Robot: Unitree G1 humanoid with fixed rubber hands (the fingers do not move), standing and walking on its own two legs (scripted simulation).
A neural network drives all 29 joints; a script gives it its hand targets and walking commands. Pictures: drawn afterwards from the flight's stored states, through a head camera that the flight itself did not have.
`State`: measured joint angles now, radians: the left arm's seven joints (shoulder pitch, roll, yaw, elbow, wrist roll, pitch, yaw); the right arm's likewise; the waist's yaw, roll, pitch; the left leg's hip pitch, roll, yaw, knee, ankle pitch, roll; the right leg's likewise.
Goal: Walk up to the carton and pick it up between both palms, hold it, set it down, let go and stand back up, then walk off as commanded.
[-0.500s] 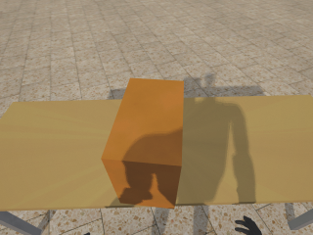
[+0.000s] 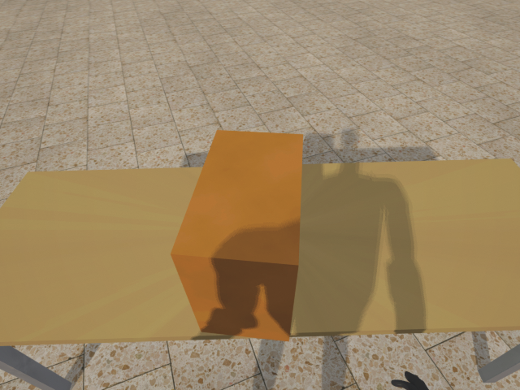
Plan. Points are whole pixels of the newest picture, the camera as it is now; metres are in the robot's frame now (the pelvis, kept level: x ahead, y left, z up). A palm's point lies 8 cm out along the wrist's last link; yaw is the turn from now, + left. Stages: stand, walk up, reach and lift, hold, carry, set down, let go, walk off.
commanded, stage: stand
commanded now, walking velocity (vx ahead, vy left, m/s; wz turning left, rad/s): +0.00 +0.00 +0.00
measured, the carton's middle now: (252, 233) +0.45 +0.04 -0.04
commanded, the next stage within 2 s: walk off in 0.12 s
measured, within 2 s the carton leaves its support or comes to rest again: neither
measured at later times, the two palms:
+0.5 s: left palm out of the picture +0.08 +0.24 -0.12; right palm out of the picture +0.09 -0.26 -0.13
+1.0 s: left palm out of the picture -0.03 +0.26 -0.12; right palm out of the picture +0.02 -0.29 -0.16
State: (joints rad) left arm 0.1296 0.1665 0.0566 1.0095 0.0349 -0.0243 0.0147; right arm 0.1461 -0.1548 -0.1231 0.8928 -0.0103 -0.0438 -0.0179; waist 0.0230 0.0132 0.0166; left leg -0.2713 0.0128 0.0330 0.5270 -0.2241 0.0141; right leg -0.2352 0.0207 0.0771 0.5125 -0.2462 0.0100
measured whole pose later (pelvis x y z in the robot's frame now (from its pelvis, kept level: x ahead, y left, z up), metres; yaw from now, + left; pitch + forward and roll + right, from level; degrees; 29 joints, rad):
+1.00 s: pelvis -0.10 -0.02 -0.03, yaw +3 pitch -4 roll +1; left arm 0.18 0.25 0.07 0.77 0.02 0.02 0.04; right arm 0.13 -0.29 -0.12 0.85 -0.01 0.06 -0.04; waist 0.02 0.07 0.21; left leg -0.41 -0.12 -0.07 1.14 -0.58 0.00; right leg -0.38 0.02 0.02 0.80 -0.36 -0.04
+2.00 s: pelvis -0.40 +0.09 -0.03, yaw +7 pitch -2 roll -3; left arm 0.15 0.34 0.12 0.75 0.04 0.07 0.02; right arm 0.25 -0.30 -0.12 0.83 -0.01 0.03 -0.07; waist 0.02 -0.04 0.13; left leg -0.17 -0.02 -0.13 0.70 -0.56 0.00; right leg -0.42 0.05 0.05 0.77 -0.32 -0.01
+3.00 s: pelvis -0.41 -0.08 -0.03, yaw +3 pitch -3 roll +0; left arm 0.25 0.40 0.06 0.80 -0.01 -0.04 0.05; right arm 0.15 -0.30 -0.12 0.82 -0.01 0.00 -0.06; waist 0.01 0.05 0.24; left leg -0.40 -0.02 -0.12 0.95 -0.50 0.03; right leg -0.34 0.13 0.04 0.84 -0.43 -0.09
